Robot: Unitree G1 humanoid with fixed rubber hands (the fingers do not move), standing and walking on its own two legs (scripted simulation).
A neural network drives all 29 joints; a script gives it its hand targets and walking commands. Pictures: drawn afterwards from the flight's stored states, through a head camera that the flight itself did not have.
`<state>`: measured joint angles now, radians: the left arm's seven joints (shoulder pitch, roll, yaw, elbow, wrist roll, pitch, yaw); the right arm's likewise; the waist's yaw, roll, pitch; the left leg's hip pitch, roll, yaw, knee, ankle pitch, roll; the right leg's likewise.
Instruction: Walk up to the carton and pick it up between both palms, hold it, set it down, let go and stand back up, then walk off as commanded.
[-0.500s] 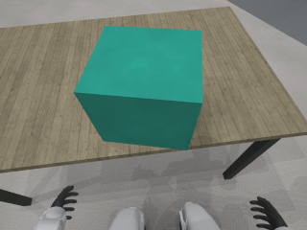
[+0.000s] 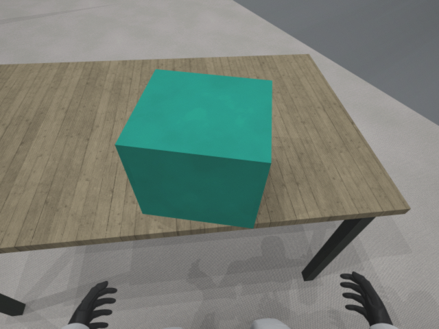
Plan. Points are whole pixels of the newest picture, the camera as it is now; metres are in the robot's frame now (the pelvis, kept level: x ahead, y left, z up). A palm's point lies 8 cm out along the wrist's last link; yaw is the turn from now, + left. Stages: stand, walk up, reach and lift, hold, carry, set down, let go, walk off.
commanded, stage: reach and lift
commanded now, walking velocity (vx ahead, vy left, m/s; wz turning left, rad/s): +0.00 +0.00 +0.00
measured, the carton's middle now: (204, 149) +0.47 +0.05 +0.03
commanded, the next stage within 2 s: none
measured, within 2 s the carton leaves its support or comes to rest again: neither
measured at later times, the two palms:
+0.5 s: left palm (58, 292) +0.18 +0.29 -0.01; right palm (345, 307) +0.15 -0.19 -0.01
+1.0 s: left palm (38, 284) +0.18 +0.30 +0.03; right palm (327, 282) +0.18 -0.15 +0.04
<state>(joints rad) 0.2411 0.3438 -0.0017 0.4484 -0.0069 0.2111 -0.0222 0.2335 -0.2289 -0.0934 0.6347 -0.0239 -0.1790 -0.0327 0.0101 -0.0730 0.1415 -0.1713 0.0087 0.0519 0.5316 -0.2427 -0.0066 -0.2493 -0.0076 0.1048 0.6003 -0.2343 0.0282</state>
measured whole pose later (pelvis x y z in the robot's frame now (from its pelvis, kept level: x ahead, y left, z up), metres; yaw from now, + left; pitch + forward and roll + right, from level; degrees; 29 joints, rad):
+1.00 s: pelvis -0.02 +0.04 +0.01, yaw +0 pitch -4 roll +1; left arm 0.24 0.45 0.00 0.13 -0.33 0.01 -0.10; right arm 0.37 -0.13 0.05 -0.12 0.09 0.12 -0.22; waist 0.03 -0.02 0.08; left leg -0.22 -0.03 0.06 0.46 -0.17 0.03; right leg -0.17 -0.01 0.10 0.52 -0.28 0.03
